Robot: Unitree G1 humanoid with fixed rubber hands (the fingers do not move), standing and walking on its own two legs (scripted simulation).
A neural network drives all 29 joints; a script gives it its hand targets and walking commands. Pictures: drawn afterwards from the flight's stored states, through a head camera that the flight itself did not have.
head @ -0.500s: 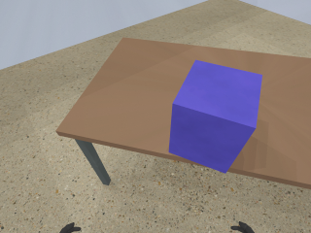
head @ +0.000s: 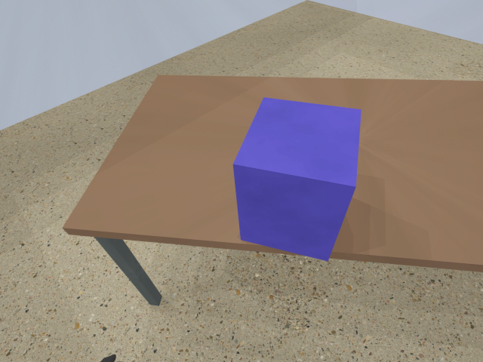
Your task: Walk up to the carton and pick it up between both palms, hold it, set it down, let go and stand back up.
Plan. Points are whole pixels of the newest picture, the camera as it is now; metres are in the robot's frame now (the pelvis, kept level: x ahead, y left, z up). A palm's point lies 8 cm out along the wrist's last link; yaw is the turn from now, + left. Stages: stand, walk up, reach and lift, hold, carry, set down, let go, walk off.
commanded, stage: walk up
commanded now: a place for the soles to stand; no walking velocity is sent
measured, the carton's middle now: (296, 180) +0.49 -0.11 +0.00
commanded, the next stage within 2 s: none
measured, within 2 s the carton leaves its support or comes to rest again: neither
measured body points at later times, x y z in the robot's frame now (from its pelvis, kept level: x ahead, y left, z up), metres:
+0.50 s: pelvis +0.00 -0.01 +0.00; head +0.01 -0.04 +0.44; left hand +0.14 +0.24 -0.09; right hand +0.06 -0.28 -0.13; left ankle +0.00 +0.12 -0.72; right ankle +0.03 -0.14 -0.72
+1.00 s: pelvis +0.00 +0.00 +0.00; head +0.01 -0.04 +0.45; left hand +0.14 +0.24 -0.09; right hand +0.04 -0.28 -0.13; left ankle +0.00 +0.12 -0.73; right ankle +0.03 -0.14 -0.72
